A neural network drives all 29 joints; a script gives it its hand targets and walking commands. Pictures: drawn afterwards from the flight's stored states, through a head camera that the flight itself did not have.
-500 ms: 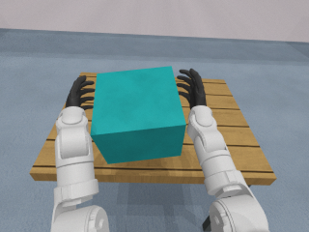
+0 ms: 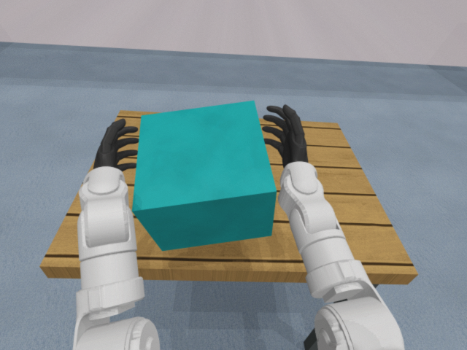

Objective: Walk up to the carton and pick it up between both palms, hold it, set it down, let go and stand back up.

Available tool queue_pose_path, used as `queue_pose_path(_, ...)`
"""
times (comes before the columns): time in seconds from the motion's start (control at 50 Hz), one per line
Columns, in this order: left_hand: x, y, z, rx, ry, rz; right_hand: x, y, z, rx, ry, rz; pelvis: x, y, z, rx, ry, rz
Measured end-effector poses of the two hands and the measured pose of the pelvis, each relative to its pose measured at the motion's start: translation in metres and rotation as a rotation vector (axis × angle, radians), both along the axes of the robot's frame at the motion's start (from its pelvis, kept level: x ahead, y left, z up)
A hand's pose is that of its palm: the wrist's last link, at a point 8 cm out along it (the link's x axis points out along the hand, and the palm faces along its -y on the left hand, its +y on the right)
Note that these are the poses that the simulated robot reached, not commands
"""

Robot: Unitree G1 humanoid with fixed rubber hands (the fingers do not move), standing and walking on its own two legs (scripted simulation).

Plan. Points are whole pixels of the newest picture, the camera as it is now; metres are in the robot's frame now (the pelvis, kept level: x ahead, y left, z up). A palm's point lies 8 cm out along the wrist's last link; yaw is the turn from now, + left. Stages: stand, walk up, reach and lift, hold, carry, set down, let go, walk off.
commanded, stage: hold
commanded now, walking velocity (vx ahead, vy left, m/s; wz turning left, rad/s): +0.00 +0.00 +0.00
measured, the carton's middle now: (207, 176) +0.38 +0.00 +0.12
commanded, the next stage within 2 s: none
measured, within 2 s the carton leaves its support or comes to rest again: neither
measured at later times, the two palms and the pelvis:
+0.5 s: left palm (111, 172) +0.35 +0.15 +0.17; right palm (297, 159) +0.34 -0.14 +0.19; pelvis -0.01 +0.00 +0.00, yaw +0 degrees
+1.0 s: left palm (110, 167) +0.36 +0.15 +0.17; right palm (294, 152) +0.35 -0.14 +0.19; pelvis +0.00 +0.00 +0.00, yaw +0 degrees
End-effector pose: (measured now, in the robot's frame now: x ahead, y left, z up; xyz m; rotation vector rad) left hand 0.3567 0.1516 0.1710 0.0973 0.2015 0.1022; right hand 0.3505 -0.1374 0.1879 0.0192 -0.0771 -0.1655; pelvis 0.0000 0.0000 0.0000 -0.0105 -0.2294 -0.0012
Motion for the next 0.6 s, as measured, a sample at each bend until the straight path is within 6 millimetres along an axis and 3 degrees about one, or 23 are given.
queue_pose_path(0.22,-0.003,-0.001,-0.003,0.007,0.01,0.003,0.0,-0.001,-0.007,-0.003,0.013,0.007,0.001,0.003,0.0,0.0,0.001,-0.008)
queue_pose_path(0.6,-0.01,-0.005,0.003,0.004,0.016,0.01,-0.008,-0.005,-0.001,0.0,0.015,0.004,-0.013,-0.004,0.0,0.005,-0.005,-0.004)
